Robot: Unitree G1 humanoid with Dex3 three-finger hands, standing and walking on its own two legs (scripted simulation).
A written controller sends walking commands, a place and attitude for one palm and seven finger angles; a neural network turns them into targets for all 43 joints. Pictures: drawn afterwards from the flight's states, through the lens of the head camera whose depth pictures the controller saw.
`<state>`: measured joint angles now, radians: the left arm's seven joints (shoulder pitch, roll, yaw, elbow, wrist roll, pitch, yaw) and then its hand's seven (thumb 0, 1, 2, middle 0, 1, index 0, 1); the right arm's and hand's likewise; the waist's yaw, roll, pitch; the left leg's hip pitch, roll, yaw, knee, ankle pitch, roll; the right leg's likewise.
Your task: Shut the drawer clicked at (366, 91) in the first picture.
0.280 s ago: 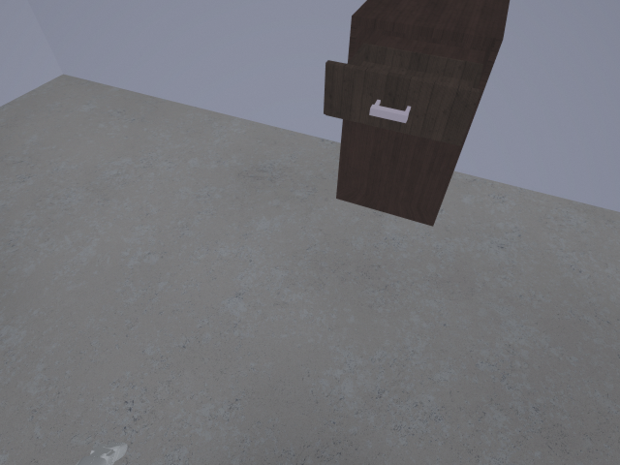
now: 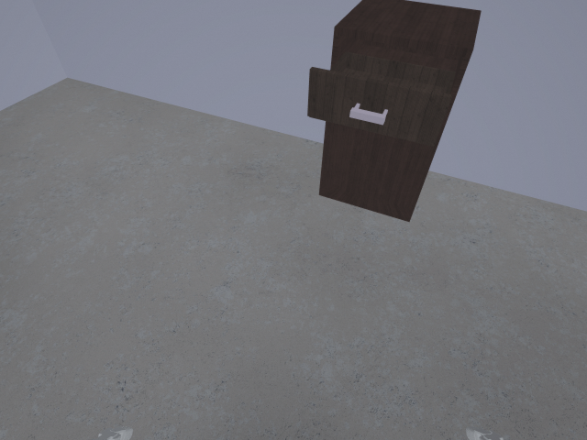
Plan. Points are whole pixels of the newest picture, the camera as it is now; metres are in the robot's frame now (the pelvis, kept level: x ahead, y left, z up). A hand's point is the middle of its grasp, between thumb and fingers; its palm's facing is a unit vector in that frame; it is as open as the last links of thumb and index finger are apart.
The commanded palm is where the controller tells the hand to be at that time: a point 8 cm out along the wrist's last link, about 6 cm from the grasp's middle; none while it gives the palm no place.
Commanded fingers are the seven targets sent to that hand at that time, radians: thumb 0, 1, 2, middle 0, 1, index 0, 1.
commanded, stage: stand and wait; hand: left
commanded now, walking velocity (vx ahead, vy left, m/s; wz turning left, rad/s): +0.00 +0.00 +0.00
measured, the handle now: (369, 112) +1.02 -0.17 -0.07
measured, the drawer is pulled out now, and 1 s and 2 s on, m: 0.30 0.30 0.30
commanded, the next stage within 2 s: look at it before walking up in 0.54 s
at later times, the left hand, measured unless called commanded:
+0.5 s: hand out of the picture +0.05 +0.24 -0.15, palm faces -0.02 -0.94 -0.33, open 7.4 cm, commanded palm none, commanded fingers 0.00 0.90 0.90 -0.20 -0.30 -0.20 -0.30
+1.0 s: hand out of the picture +0.05 +0.24 -0.15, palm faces -0.02 -0.95 -0.32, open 7.4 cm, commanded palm none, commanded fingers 0.00 0.90 0.90 -0.20 -0.30 -0.20 -0.30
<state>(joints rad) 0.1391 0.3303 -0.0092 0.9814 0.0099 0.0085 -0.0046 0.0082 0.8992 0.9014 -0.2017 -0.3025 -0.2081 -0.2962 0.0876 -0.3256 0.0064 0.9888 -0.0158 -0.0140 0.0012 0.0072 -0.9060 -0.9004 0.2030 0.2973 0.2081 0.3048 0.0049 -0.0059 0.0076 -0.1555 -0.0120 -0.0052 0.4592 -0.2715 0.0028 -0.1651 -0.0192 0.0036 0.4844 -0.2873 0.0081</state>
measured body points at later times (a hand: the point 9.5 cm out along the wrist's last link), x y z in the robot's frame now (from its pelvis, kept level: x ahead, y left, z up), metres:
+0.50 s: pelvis -0.02 -0.01 +0.00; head -0.02 -0.01 +0.45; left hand +0.05 +0.29 -0.13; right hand +0.04 -0.30 -0.13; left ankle -0.01 +0.12 -0.74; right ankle -0.02 -0.12 -0.74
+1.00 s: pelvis -0.02 -0.01 +0.01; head -0.02 -0.01 +0.46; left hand +0.05 +0.29 -0.13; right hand +0.05 -0.30 -0.13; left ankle -0.01 +0.12 -0.74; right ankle -0.02 -0.12 -0.74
